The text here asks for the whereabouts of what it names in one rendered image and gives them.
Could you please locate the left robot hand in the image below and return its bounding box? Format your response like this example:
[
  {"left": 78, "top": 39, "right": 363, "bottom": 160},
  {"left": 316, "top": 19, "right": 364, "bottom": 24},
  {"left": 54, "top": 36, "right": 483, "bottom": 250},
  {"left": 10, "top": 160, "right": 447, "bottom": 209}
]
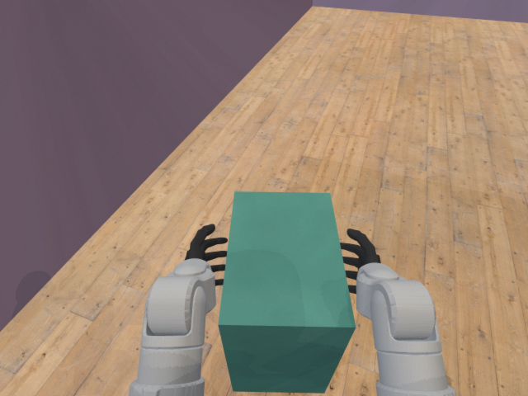
[{"left": 185, "top": 224, "right": 228, "bottom": 286}]

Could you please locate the robot right forearm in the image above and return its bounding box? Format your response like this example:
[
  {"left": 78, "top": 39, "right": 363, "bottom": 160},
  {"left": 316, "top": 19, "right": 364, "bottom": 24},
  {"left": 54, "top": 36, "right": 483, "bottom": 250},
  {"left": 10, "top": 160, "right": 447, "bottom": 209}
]
[{"left": 356, "top": 262, "right": 456, "bottom": 396}]

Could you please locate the right robot hand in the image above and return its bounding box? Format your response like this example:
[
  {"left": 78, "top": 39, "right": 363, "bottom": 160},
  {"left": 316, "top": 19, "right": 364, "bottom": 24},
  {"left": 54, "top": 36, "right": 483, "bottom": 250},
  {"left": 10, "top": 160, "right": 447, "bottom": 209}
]
[{"left": 340, "top": 229, "right": 381, "bottom": 294}]

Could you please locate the carton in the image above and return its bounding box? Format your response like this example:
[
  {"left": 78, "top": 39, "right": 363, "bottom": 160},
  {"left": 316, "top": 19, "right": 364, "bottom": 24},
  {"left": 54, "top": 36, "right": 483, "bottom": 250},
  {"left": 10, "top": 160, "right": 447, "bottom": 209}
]
[{"left": 218, "top": 191, "right": 356, "bottom": 394}]

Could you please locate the robot left forearm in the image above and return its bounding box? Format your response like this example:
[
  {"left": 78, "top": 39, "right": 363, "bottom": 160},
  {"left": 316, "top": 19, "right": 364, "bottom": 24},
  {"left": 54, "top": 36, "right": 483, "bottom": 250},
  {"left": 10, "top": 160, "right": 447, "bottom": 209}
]
[{"left": 129, "top": 258, "right": 216, "bottom": 396}]

